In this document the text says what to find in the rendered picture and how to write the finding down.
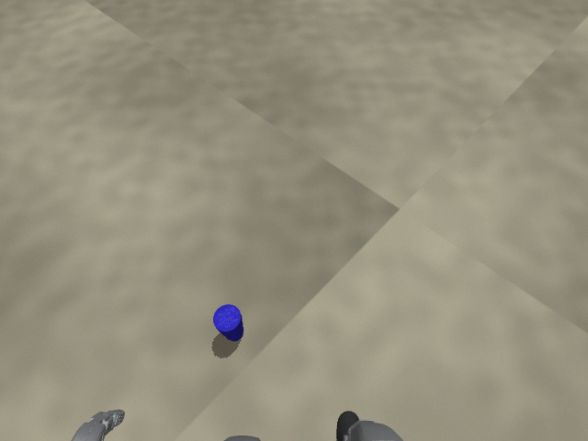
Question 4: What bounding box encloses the cup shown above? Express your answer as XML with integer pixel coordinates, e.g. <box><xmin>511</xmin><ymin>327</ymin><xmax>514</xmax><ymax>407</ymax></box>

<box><xmin>213</xmin><ymin>304</ymin><xmax>243</xmax><ymax>342</ymax></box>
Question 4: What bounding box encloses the left robot hand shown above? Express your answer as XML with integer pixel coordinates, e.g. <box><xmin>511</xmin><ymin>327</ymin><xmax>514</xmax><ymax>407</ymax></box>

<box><xmin>72</xmin><ymin>410</ymin><xmax>125</xmax><ymax>441</ymax></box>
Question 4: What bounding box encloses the right robot foot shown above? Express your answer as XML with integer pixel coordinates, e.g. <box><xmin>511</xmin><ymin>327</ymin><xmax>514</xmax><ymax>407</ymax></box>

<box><xmin>337</xmin><ymin>411</ymin><xmax>359</xmax><ymax>441</ymax></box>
